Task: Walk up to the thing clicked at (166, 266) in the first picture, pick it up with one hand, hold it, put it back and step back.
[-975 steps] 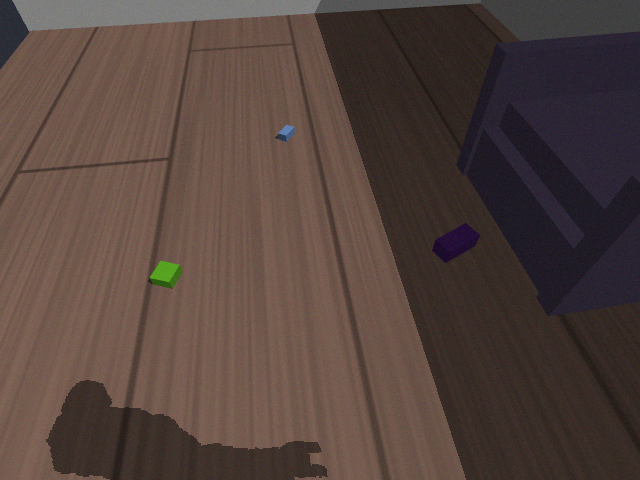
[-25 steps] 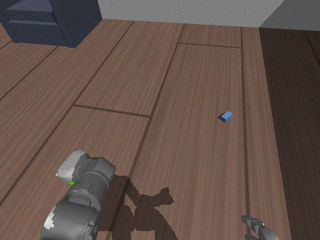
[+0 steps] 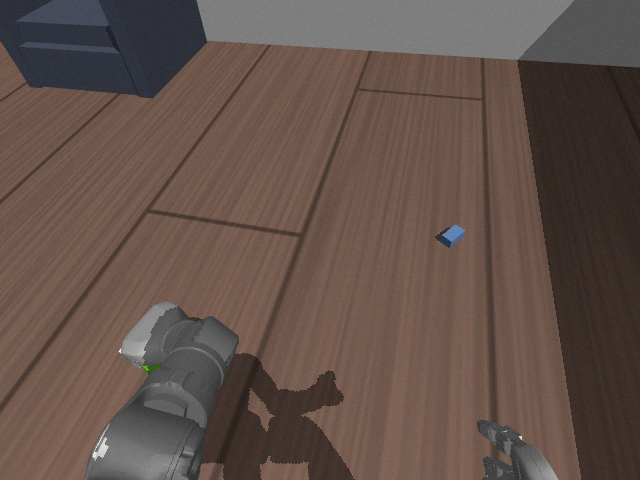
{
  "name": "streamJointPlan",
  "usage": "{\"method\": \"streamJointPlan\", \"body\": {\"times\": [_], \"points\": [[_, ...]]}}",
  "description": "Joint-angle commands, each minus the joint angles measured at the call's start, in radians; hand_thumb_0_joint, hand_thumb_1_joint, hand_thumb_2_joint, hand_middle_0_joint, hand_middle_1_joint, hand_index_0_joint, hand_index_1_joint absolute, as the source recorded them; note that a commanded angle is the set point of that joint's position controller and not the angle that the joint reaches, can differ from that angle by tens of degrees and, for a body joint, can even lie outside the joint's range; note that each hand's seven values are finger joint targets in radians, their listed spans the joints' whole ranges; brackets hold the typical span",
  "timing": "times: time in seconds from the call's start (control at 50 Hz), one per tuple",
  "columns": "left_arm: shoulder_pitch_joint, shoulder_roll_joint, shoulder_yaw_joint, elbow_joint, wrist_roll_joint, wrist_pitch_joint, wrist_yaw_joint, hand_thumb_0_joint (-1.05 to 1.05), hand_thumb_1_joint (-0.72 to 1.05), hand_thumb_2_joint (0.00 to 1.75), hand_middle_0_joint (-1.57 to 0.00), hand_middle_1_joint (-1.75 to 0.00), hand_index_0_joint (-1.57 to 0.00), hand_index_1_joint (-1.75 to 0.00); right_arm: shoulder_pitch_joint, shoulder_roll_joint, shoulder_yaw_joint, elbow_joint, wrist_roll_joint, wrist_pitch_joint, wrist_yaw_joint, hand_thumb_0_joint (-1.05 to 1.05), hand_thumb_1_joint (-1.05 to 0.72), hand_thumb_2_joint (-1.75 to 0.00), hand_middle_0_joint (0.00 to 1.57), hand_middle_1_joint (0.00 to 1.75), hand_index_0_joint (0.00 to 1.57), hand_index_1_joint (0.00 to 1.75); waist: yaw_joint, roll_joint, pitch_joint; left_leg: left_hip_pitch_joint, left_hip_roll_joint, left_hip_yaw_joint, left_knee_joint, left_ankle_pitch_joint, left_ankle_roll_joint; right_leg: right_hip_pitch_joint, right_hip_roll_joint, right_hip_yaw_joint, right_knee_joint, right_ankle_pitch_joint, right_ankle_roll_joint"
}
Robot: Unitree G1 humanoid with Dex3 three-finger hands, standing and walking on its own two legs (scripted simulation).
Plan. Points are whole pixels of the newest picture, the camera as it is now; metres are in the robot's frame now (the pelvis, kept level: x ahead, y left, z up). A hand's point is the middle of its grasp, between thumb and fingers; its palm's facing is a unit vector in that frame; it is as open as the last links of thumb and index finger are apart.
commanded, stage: hold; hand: left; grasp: from above
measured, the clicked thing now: (182, 360) +0.31 +0.23 -0.07
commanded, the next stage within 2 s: crouch in 0.24 s
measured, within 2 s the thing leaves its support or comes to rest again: neither
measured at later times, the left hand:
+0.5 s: hand (182, 359) +0.30 +0.22 -0.05, palm faces -0.20 -0.40 -0.89, open 10.7 cm
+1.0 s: hand (206, 399) +0.30 +0.24 -0.24, palm faces -0.19 -0.36 -0.91, open 10.7 cm
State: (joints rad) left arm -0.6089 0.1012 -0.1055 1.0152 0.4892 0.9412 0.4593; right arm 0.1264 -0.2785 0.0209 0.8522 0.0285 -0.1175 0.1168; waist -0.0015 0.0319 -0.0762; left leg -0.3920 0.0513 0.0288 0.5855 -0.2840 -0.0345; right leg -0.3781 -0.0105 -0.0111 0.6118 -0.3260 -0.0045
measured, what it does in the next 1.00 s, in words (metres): lowers itself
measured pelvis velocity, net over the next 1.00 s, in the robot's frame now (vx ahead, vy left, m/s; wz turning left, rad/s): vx -0.05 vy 0.01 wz -0.02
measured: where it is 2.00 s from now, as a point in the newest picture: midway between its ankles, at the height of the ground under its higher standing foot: outside the picture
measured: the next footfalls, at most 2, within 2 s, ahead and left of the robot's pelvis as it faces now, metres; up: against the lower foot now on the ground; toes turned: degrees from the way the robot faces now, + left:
none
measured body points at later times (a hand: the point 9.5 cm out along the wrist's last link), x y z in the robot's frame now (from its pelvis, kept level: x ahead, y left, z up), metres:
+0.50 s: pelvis +0.00 +0.00 +0.00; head +0.02 -0.01 +0.45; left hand +0.31 +0.24 +0.00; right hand +0.15 -0.24 -0.12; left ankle +0.01 +0.14 -0.73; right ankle -0.01 -0.12 -0.73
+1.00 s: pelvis -0.05 +0.01 -0.12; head +0.09 +0.02 +0.31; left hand +0.31 +0.25 -0.19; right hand +0.02 -0.27 -0.25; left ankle +0.00 +0.14 -0.73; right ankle -0.01 -0.12 -0.73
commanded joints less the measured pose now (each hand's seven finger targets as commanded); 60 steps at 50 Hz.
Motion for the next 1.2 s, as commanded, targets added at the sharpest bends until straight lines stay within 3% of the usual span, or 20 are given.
{"method": "streamJointPlan", "body": {"times": [0.0, 0.02, 0.06, 0.08, 0.16, 0.3, 0.36, 0.52, 0.58, 0.72, 0.76, 0.8, 0.86, 0.92, 0.96, 1.02, 1.04, 1.1, 1.12, 1.18], "points": [[-0.429, 0.143, -0.019, -0.17, 0.057, -0.002, 0.04, 0.0, 0.5, 0.88, -0.96, -0.68, -0.9, -0.74, -0.085, -0.127, -0.047, -0.116, 0.009, -0.048, -0.004, 0.0, -0.9, -0.9, 0.2, 0.3, 0.2, 0.3, -0.014, -0.05, -0.31, 0.133, -0.055, 0.021, -0.043, 0.252, 0.041, 0.122, 0.036, -0.002, -0.075, 0.317, -0.002], [-0.445, 0.133, -0.025, -0.17, 0.055, -0.003, 0.038, 0.0, 0.51, 0.87, -0.96, -0.69, -0.9, -0.75, -0.087, -0.125, -0.045, -0.112, 0.01, -0.048, -0.003, 0.0, -0.9, -0.9, 0.2, 0.3, 0.2, 0.3, -0.02, -0.048, -0.312, 0.136, -0.055, 0.022, -0.041, 0.257, 0.042, 0.117, 0.035, 0.0, -0.078, 0.329, 0.0], [-0.415, 0.16, -0.005, -0.163, 0.058, -0.001, 0.044, 0.0, 0.51, 0.9, -0.97, -0.69, -0.9, -0.75, -0.086, -0.132, -0.054, -0.115, 0.007, -0.048, -0.002, 0.0, -0.9, -0.9, 0.2, 0.3, 0.2, 0.3, 0.005, -0.05, -0.32, 0.13, -0.056, 0.024, -0.043, 0.267, 0.039, 0.144, 0.035, -0.005, -0.077, 0.328, -0.003], [-0.411, 0.134, -0.02, -0.156, 0.056, 0.005, 0.044, 0.0, 0.49, 0.88, -0.95, -0.69, -0.89, -0.76, -0.091, -0.123, -0.047, -0.119, 0.008, -0.049, 0.0, 0.0, -0.9, -0.9, 0.2, 0.3, 0.2, 0.3, -0.009, -0.069, -0.306, 0.128, -0.056, 0.021, -0.044, 0.261, 0.042, 0.135, 0.037, -0.007, -0.083, 0.332, 0.0], [-0.434, 0.148, -0.012, -0.159, 0.059, 0.0, 0.048, 0.0, 0.5, 0.89, -0.97, -0.67, -0.9, -0.74, -0.085, -0.128, -0.051, -0.113, 0.008, -0.048, -0.001, 0.0, -0.9, -0.9, 0.2, 0.3, 0.2, 0.3, -0.013, -0.054, -0.301, 0.13, -0.052, 0.022, -0.047, 0.263, 0.04, 0.12, 0.039, -0.006, -0.077, 0.329, -0.003], [-0.415, 0.158, -0.003, -0.154, 0.058, 0.002, 0.05, 0.0, 0.5, 0.87, -0.96, -0.68, -0.9, -0.74, -0.084, -0.131, -0.056, -0.115, 0.01, -0.047, -0.001, 0.0, -0.9, -0.9, 0.2, 0.3, 0.2, 0.3, 0.003, -0.047, -0.314, 0.124, -0.055, 0.026, -0.046, 0.261, 0.041, 0.135, 0.034, -0.002, -0.083, 0.321, -0.004], [-0.391, 0.132, -0.013, -0.143, 0.053, 0.001, 0.045, 0.0, 0.47, 0.84, -0.82, -0.79, -0.84, -0.78, -0.08, -0.129, -0.056, -0.116, 0.01, -0.044, -0.001, 0.0, -0.85, -0.89, 0.2, 0.3, 0.2, 0.3, -0.003, -0.059, -0.306, 0.127, -0.053, 0.023, -0.045, 0.278, 0.04, 0.128, 0.037, -0.008, -0.073, 0.34, -0.004], [-0.386, 0.141, 0.009, -0.029, 0.049, -0.067, 0.055, 0.0, 0.48, 0.84, -0.84, -0.8, -0.85, -0.79, -0.027, -0.126, -0.065, -0.084, 0.004, -0.051, -0.004, 0.0, -0.86, -0.89, 0.2, 0.3, 0.2, 0.3, -0.022, -0.086, -0.267, 0.068, -0.047, 0.024, -0.023, 0.241, 0.04, 0.08, 0.029, 0.007, -0.068, 0.314, -0.005], [-0.38, 0.135, 0.012, 0.035, 0.071, -0.109, 0.067, 0.0, 0.51, 0.85, -0.86, -0.8, -0.87, -0.79, 0.011, -0.127, -0.073, -0.073, -0.002, -0.054, -0.005, 0.0, -0.86, -0.89, 0.2, 0.3, 0.2, 0.3, -0.039, -0.101, -0.259, 0.027, -0.044, 0.025, 0.012, 0.231, 0.041, 0.041, 0.028, 0.01, -0.038, 0.319, -0.003], [-0.454, 0.18, 0.1, 0.202, 0.137, -0.219, 0.192, 0.0, 0.43, 0.81, -0.82, -0.76, -0.83, -0.76, 0.085, -0.129, -0.105, -0.027, -0.054, -0.077, 0.011, 0.0, -0.86, -0.89, 0.2, 0.3, 0.2, 0.3, -0.073, -0.066, -0.348, -0.238, -0.039, 0.029, 0.284, 0.189, 0.026, -0.229, 0.031, 0.027, 0.208, 0.298, -0.007], [-0.478, 0.195, 0.139, 0.257, 0.145, -0.241, 0.243, 0.0, 0.4, 0.79, -0.81, -0.75, -0.81, -0.74, 0.092, -0.127, -0.111, -0.02, -0.072, -0.082, 0.027, 0.0, -0.86, -0.89, 0.2, 0.3, 0.2, 0.3, -0.074, -0.044, -0.388, -0.316, -0.035, 0.025, 0.363, 0.176, 0.015, -0.311, 0.035, 0.025, 0.293, 0.279, -0.012], [-0.52, 0.186, 0.174, 0.289, 0.124, -0.259, 0.29, 0.0, 0.38, 0.78, -0.8, -0.73, -0.81, -0.73, 0.087, -0.127, -0.118, -0.024, -0.09, -0.089, 0.043, 0.0, -0.87, -0.89, 0.2, 0.3, 0.2, 0.3, -0.08, -0.012, -0.426, -0.388, -0.033, 0.016, 0.43, 0.154, 0.007, -0.391, 0.038, 0.017, 0.368, 0.255, -0.017], [-0.559, 0.223, 0.244, 0.335, 0.084, -0.284, 0.352, 0.0, 0.34, 0.75, -0.78, -0.7, -0.79, -0.7, 0.075, -0.138, -0.121, -0.02, -0.114, -0.091, 0.058, 0.0, -0.87, -0.89, 0.2, 0.3, 0.2, 0.3, -0.087, 0.021, -0.486, -0.492, -0.03, 0.0, 0.524, 0.096, 0.001, -0.518, 0.048, 0.001, 0.464, 0.176, -0.025], [-0.651, 0.246, 0.272, 0.326, 0.057, -0.327, 0.385, 0.0, 0.31, 0.8, -0.79, -0.69, -0.78, -0.7, 0.057, -0.149, -0.114, -0.017, -0.127, -0.087, 0.063, 0.0, -0.87, -0.89, 0.2, 0.3, 0.2, 0.3, -0.117, 0.041, -0.547, -0.598, -0.029, -0.014, 0.634, -0.011, -0.005, -0.697, 0.057, -0.017, 0.563, 0.05, -0.027], [-0.706, 0.26, 0.257, 0.298, 0.052, -0.357, 0.386, 0.0, 0.32, 0.8, -0.8, -0.7, -0.79, -0.72, 0.056, -0.176, -0.121, -0.019, -0.13, -0.086, 0.058, 0.0, -0.87, -0.89, 0.2, 0.3, 0.2, 0.3, -0.144, 0.063, -0.606, -0.639, -0.027, -0.026, 0.701, -0.044, -0.011, -0.78, 0.062, -0.026, 0.623, 0.004, -0.028], [-0.763, 0.344, 0.283, 0.295, 0.065, -0.39, 0.377, 0.0, 0.31, 0.8, -0.79, -0.74, -0.79, -0.75, 0.087, -0.191, -0.119, 0.013, -0.127, -0.08, 0.052, 0.0, -0.88, -0.89, 0.2, 0.3, 0.2, 0.3, -0.155, 0.088, -0.678, -0.716, -0.021, -0.033, 0.788, -0.082, -0.016, -0.86, 0.061, -0.038, 0.698, -0.042, -0.021], [-0.775, 0.334, 0.26, 0.298, 0.069, -0.398, 0.369, 0.0, 0.31, 0.79, -0.8, -0.74, -0.8, -0.74, 0.103, -0.19, -0.118, 0.027, -0.129, -0.078, 0.049, 0.0, -0.88, -0.89, 0.2, 0.3, 0.2, 0.3, -0.168, 0.087, -0.7, -0.742, -0.021, -0.034, 0.812, -0.1, -0.014, -0.887, 0.063, -0.043, 0.719, -0.064, -0.021], [-0.784, 0.486, 0.314, 0.299, 0.111, -0.417, 0.349, 0.0, 0.36, 0.8, -0.83, -0.75, -0.83, -0.75, 0.111, -0.195, -0.106, 0.031, -0.13, -0.068, 0.042, 0.0, -0.88, -0.9, 0.2, 0.3, 0.2, 0.3, -0.151, 0.119, -0.768, -0.835, -0.022, -0.029, 0.887, -0.142, -0.008, -0.917, 0.06, -0.034, 0.773, -0.132, -0.017], [-0.776, 0.456, 0.291, 0.304, 0.111, -0.416, 0.334, 0.0, 0.37, 0.79, -0.85, -0.71, -0.85, -0.72, 0.131, -0.188, -0.112, 0.044, -0.13, -0.065, 0.042, 0.0, -0.89, -0.9, 0.2, 0.3, 0.2, 0.3, -0.162, 0.113, -0.79, -0.838, -0.02, -0.03, 0.91, -0.133, -0.008, -0.924, 0.058, -0.041, 0.792, -0.118, -0.018], [-0.778, 0.498, 0.309, 0.335, 0.138, -0.421, 0.31, 0.0, 0.41, 0.69, -0.89, -0.63, -0.89, -0.63, 0.135, -0.177, -0.109, 0.036, -0.132, -0.062, 0.039, 0.0, -0.89, -0.9, 0.2, 0.3, 0.2, 0.3, -0.166, 0.145, -0.808, -0.897, -0.014, -0.033, 0.99, -0.125, -0.001, -0.986, 0.057, -0.052, 0.869, -0.088, -0.02]]}}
